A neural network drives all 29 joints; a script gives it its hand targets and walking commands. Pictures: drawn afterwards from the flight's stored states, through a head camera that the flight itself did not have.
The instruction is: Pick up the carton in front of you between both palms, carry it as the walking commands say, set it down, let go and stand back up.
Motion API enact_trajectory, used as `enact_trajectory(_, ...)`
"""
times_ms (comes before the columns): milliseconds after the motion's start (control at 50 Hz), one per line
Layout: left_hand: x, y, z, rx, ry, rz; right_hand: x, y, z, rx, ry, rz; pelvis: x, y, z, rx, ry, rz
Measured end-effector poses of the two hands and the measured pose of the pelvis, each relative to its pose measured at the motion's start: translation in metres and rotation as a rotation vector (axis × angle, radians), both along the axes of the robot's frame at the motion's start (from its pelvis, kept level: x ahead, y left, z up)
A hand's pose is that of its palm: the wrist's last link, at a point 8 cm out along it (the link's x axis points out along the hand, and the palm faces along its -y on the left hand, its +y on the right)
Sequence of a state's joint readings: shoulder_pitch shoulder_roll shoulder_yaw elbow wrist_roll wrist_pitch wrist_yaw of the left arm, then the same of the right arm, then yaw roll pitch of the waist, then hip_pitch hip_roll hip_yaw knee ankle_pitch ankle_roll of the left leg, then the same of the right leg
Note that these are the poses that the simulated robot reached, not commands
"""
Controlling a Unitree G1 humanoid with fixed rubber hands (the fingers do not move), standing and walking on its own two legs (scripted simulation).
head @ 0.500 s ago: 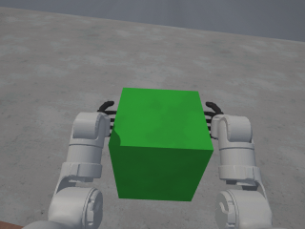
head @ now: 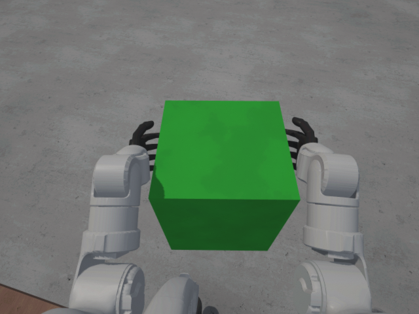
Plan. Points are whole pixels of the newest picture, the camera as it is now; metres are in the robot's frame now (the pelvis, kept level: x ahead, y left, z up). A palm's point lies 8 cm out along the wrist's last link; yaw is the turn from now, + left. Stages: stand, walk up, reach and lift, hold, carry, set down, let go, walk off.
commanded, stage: carry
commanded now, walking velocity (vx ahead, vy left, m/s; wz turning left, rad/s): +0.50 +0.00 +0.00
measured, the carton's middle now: (220, 181) +0.35 +0.02 +0.02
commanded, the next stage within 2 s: none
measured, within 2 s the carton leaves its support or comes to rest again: neither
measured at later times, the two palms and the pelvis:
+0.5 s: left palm (198, 81) +0.70 +0.12 -0.02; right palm (302, 91) +0.68 -0.17 -0.01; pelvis +0.33 +0.00 -0.09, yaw +0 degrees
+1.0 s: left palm (200, 19) +0.95 +0.15 +0.03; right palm (290, 21) +0.97 -0.14 +0.03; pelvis +0.67 -0.01 -0.07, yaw +2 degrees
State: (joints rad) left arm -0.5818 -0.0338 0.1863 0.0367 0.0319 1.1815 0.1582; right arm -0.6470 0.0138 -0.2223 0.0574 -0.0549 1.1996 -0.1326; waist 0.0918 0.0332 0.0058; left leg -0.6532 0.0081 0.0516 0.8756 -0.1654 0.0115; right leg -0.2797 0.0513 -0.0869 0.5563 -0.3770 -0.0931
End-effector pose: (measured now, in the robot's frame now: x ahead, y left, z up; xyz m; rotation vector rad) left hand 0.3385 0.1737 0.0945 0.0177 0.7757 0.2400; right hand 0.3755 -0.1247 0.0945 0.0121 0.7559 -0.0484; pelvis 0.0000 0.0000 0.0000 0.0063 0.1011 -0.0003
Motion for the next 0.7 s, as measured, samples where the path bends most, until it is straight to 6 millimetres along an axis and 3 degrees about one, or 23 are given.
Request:
enact_trajectory(120,0.091,0.016,0.003,-0.023,-0.117,0.011,0.085,0.015,0.004,0.0,-0.115,-0.01,0.087,0.005,-0.028,-0.049,-0.032,-0.005)
enact_trajectory(200,0.171,0.008,-0.018,-0.048,-0.177,-0.069,0.142,0.006,-0.008,-0.069,-0.178,-0.059,0.158,0.01,-0.077,-0.056,-0.065,-0.006)
enact_trajectory(260,0.216,-0.008,-0.047,-0.041,-0.116,-0.123,0.174,-0.008,-0.038,-0.073,-0.118,-0.074,0.191,0.012,-0.097,-0.001,-0.051,0.005)
enact_trajectory(340,0.258,-0.027,-0.084,-0.033,0.021,-0.165,0.204,-0.028,-0.079,-0.054,0.02,-0.118,0.234,0.016,-0.098,0.002,-0.037,-0.001)
enact_trajectory(440,0.317,-0.043,-0.108,-0.07,0.064,-0.168,0.257,-0.042,-0.104,-0.037,0.064,-0.146,0.292,0.011,-0.093,-0.003,-0.015,-0.004)
enact_trajectory(520,0.371,-0.052,-0.114,-0.081,0.031,-0.144,0.315,-0.051,-0.109,-0.021,0.031,-0.15,0.348,-0.001,-0.091,-0.007,0.0,-0.002)
enact_trajectory(620,0.443,-0.061,-0.109,-0.055,-0.057,-0.103,0.404,-0.061,-0.108,0.006,-0.055,-0.11,0.427,-0.021,-0.102,-0.015,-0.011,0.018)
enact_trajectory(700,0.481,-0.054,-0.1,-0.039,-0.055,-0.052,0.461,-0.053,-0.097,0.01,-0.052,-0.049,0.471,-0.033,-0.088,0.002,-0.006,0.032)
